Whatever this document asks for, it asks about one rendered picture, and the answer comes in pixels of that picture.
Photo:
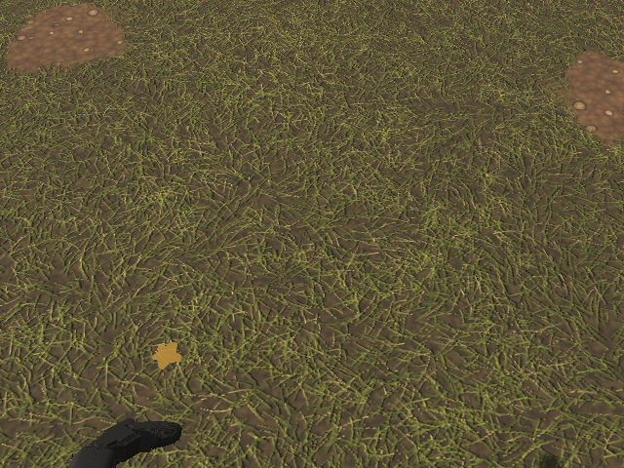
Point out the robot left hand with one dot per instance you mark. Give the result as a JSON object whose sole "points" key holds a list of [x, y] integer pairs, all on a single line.
{"points": [[123, 441]]}

